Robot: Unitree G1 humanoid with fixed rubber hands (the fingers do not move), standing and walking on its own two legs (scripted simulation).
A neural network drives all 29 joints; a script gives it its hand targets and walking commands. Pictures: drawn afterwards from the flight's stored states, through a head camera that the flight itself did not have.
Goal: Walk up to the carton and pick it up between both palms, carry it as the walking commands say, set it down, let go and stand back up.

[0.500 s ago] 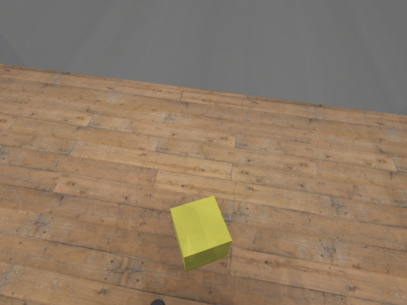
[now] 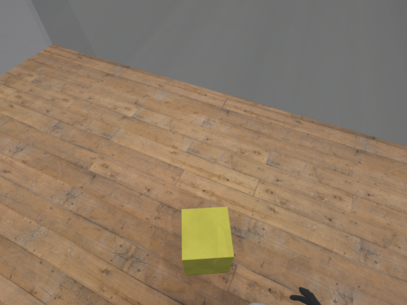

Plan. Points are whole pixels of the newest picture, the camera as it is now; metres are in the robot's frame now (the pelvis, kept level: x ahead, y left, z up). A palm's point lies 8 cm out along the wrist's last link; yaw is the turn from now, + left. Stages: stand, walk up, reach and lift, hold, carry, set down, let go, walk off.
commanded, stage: walk up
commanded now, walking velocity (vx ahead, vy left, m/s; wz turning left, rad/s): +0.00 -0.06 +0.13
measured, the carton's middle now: (205, 242) +0.45 +0.02 -0.64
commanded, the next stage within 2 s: none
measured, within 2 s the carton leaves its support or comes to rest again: neither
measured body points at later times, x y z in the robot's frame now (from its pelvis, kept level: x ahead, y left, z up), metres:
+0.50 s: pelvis -0.02 -0.02 +0.01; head +0.01 -0.05 +0.46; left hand -0.04 +0.22 -0.13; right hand +0.04 -0.27 -0.16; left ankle -0.03 +0.13 -0.70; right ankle +0.04 -0.17 -0.73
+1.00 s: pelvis +0.01 +0.01 +0.01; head +0.02 -0.01 +0.46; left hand +0.00 +0.23 -0.15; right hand +0.02 -0.20 -0.16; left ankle -0.03 +0.12 -0.73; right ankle +0.00 -0.10 -0.73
